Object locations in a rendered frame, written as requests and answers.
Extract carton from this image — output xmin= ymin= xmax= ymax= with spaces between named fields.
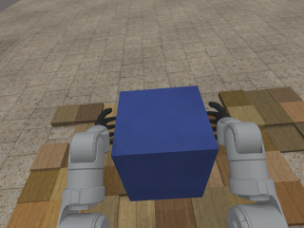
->
xmin=111 ymin=85 xmax=219 ymax=201

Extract right robot forearm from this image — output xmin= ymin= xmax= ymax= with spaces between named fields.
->
xmin=217 ymin=117 xmax=289 ymax=228

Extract robot right hand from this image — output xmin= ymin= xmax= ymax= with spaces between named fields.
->
xmin=206 ymin=102 xmax=230 ymax=140

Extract left robot forearm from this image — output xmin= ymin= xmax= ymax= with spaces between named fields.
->
xmin=56 ymin=124 xmax=110 ymax=228

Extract right robot upper arm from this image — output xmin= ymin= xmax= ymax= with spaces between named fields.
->
xmin=227 ymin=203 xmax=288 ymax=228

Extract robot left hand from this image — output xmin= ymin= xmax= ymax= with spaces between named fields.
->
xmin=94 ymin=107 xmax=117 ymax=144

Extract left robot upper arm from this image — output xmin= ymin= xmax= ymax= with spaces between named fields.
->
xmin=58 ymin=213 xmax=109 ymax=228

